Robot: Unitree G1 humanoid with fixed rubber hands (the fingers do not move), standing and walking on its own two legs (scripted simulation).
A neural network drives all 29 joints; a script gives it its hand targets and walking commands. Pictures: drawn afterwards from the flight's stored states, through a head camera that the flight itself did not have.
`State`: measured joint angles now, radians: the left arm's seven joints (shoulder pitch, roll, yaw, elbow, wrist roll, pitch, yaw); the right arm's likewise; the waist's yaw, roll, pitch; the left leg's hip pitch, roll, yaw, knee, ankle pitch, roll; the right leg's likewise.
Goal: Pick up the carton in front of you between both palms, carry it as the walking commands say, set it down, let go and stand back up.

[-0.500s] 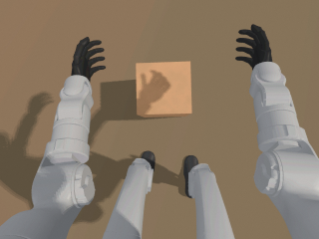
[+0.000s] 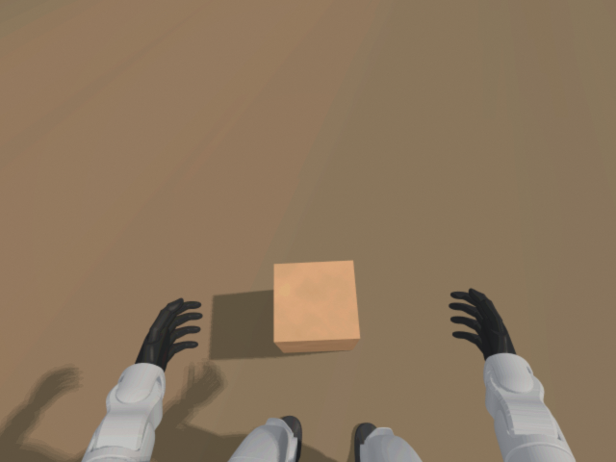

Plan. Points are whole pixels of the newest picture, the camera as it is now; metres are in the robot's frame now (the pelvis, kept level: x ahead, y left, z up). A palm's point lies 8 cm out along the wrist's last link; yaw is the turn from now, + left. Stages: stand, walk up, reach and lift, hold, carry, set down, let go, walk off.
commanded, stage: let go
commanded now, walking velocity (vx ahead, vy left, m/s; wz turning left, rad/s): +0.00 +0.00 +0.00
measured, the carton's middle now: (315, 309) +0.41 +0.04 -0.63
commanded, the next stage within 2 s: stand in 0.68 s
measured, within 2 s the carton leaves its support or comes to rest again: neither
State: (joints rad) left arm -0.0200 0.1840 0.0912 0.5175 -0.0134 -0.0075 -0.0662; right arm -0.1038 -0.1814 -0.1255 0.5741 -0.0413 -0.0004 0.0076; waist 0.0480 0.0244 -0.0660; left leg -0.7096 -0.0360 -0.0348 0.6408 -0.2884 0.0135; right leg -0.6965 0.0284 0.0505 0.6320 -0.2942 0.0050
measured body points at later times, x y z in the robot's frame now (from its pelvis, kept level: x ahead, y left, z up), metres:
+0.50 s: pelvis +0.01 -0.02 +0.02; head +0.02 -0.01 +0.47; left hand +0.18 +0.22 -0.05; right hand +0.18 -0.25 -0.05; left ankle -0.01 +0.11 -0.72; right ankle -0.01 -0.12 -0.72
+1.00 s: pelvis +0.02 +0.00 +0.02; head +0.02 +0.01 +0.47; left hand +0.16 +0.29 -0.08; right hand +0.16 -0.30 -0.06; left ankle -0.01 +0.11 -0.72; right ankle -0.01 -0.12 -0.72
